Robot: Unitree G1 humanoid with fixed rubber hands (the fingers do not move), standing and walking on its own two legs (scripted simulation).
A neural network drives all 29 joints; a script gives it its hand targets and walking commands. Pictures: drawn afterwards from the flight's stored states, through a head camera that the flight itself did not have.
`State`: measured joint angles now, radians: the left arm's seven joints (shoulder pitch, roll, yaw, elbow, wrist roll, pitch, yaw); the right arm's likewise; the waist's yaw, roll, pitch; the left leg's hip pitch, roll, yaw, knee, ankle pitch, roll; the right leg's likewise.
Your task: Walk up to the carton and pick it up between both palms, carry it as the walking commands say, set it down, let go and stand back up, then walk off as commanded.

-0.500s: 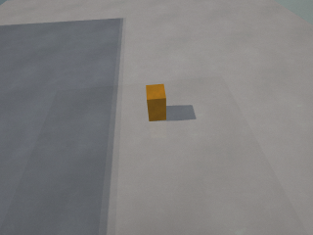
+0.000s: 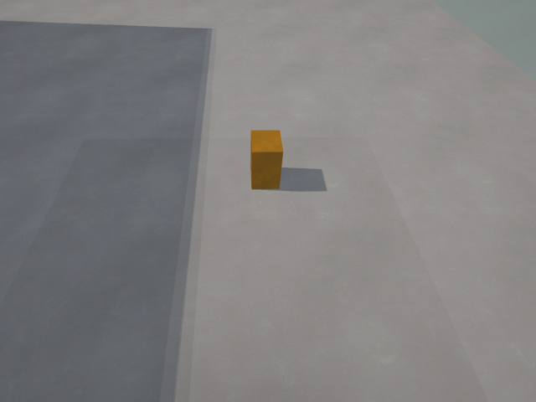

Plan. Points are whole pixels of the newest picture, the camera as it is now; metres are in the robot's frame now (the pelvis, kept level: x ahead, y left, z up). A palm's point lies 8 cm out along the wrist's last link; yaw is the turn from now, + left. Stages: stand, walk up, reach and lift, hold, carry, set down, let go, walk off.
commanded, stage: stand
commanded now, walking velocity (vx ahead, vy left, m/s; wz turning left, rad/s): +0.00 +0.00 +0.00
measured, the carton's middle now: (265, 160) +1.36 +0.05 -0.64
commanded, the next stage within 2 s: walk off in 0.74 s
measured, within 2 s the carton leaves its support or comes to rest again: neither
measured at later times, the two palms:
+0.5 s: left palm out of the picture -0.07 +0.17 -0.14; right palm out of the picture -0.11 -0.23 -0.14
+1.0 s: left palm out of the picture -0.07 +0.17 -0.15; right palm out of the picture -0.06 -0.22 -0.15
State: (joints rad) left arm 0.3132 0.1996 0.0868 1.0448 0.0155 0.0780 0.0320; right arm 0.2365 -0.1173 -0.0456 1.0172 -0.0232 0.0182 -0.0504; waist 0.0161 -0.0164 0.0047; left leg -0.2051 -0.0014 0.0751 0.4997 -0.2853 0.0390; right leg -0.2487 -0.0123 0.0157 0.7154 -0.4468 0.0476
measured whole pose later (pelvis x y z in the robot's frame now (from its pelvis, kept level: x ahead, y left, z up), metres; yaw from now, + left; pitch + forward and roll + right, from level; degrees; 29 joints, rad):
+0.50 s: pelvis -0.05 -0.03 +0.01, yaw +1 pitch -2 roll +1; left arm 0.33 0.10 0.02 1.12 0.00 0.01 0.04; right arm 0.38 -0.10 -0.02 1.18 -0.01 0.02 -0.03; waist -0.01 0.00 0.01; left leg -0.20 0.02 0.06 0.38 -0.15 -0.01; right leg -0.15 0.01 -0.02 0.43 -0.25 -0.03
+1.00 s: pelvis -0.03 -0.03 +0.00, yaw +1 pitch -1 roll +0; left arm 0.35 0.08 0.01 1.12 0.02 -0.01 0.05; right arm 0.32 -0.09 -0.01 1.16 -0.02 0.00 -0.05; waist 0.01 0.00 -0.01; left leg -0.23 0.02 0.05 0.44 -0.20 -0.01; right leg -0.16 0.02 -0.02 0.46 -0.28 -0.03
